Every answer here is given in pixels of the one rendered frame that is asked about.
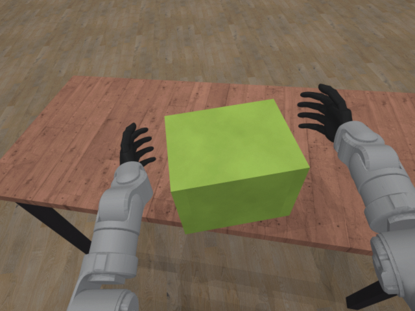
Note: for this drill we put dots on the robot left forearm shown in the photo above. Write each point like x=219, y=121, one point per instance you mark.
x=112, y=254

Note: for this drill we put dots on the left robot upper arm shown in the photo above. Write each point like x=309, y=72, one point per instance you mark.
x=105, y=300

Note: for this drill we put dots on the robot right hand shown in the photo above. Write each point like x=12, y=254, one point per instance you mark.
x=334, y=109

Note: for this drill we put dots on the right robot upper arm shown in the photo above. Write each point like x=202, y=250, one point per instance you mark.
x=394, y=263

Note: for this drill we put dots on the robot right forearm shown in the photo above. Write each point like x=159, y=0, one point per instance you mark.
x=384, y=185

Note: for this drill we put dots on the table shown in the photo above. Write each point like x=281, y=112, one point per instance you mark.
x=67, y=158

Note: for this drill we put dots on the carton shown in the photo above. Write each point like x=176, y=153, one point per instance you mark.
x=233, y=165

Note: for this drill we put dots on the robot left hand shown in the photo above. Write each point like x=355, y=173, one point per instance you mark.
x=129, y=147

